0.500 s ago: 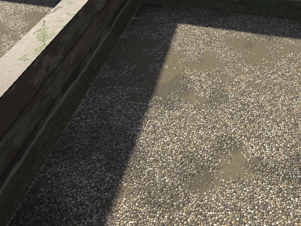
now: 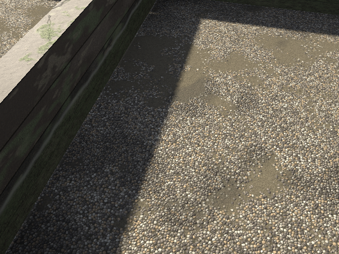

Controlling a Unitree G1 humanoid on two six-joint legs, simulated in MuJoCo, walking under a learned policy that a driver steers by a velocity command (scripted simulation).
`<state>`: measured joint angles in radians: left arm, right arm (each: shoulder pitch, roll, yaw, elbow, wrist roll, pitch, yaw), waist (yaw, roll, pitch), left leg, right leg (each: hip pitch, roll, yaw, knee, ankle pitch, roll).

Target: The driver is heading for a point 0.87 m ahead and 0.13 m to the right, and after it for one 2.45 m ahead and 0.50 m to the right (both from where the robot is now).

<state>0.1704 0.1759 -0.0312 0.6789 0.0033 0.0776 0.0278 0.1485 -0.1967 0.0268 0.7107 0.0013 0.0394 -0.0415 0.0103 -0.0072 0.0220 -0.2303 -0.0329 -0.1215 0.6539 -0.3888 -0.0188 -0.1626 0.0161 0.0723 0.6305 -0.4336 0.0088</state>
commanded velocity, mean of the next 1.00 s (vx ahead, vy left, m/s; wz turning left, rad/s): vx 0.50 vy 0.00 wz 0.00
